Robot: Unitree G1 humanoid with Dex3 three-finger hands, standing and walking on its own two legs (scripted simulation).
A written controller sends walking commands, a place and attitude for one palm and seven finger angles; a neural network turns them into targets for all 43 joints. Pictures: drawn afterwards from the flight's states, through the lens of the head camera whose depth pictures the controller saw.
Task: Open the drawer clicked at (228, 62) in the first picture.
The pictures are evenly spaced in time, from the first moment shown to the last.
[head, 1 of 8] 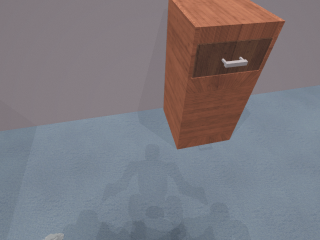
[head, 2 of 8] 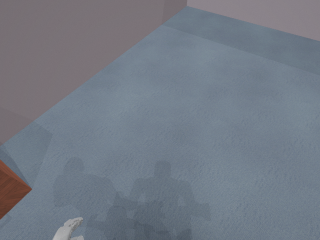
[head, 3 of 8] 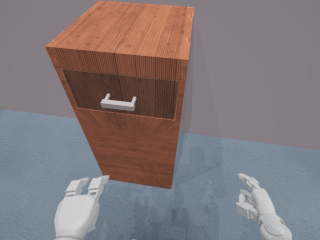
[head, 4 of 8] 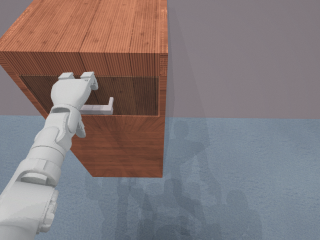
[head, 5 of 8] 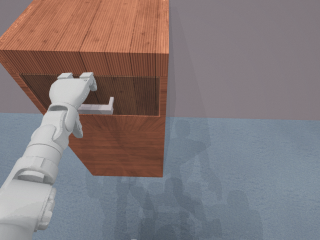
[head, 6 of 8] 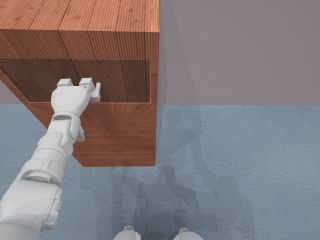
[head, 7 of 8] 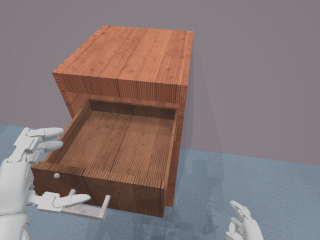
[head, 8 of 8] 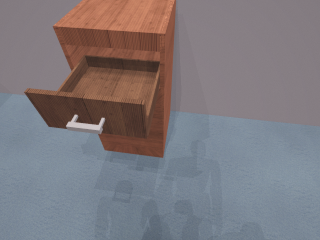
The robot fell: no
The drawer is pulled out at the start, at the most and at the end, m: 0.00 0.30 0.29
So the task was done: yes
